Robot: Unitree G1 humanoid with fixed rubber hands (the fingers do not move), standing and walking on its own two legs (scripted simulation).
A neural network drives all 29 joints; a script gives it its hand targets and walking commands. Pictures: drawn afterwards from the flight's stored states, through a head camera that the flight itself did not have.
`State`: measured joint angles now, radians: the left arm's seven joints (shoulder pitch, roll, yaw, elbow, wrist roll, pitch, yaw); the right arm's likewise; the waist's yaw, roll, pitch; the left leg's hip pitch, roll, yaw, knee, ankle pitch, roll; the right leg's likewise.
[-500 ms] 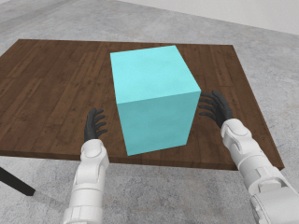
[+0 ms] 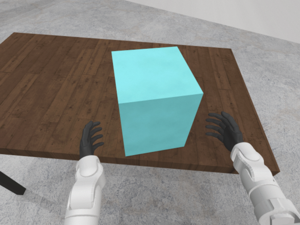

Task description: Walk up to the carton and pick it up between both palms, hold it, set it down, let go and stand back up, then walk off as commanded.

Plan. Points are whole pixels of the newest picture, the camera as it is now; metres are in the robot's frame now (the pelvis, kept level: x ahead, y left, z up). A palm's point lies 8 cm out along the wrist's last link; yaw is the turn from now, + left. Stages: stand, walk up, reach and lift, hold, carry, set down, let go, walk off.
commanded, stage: set down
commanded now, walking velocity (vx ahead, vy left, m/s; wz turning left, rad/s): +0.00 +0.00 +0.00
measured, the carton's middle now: (150, 102) +0.46 +0.03 +0.05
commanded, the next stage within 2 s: none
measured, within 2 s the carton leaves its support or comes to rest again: neither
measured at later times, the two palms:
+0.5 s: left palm (83, 182) +0.21 +0.17 +0.05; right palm (250, 172) +0.25 -0.23 +0.04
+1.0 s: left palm (80, 186) +0.20 +0.18 +0.04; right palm (251, 182) +0.24 -0.23 +0.02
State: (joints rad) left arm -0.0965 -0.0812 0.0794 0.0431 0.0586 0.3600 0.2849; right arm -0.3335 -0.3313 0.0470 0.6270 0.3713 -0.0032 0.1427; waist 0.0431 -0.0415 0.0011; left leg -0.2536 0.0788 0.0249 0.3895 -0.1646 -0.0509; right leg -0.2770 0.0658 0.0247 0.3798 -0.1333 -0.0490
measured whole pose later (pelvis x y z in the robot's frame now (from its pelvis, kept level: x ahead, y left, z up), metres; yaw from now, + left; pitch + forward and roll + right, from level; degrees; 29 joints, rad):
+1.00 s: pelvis +0.00 +0.00 +0.00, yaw +0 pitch +0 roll +0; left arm 0.29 -0.07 -0.03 -0.24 0.06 0.36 0.25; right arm 0.16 -0.34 -0.03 0.25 0.35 0.01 0.15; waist 0.04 -0.05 0.00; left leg -0.23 0.07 0.02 0.39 -0.17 -0.05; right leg -0.25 0.06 0.02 0.38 -0.14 -0.04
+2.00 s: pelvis +0.02 +0.01 +0.00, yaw +0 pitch +1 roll +0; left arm 0.31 0.07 0.01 0.14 0.06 0.17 0.10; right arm 0.31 -0.32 0.00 0.27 0.17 -0.08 0.10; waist 0.04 -0.05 0.02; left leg -0.20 0.07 0.02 0.39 -0.20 -0.05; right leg -0.22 0.05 0.02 0.38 -0.17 -0.03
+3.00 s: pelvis +0.04 +0.01 +0.00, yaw +1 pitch +1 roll +0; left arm 0.20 0.14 0.04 0.42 0.06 0.13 -0.01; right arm 0.21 -0.23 0.02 0.61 0.02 -0.20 0.00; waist 0.04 -0.05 0.05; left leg -0.19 0.06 0.02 0.39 -0.23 -0.04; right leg -0.20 0.05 0.02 0.38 -0.20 -0.03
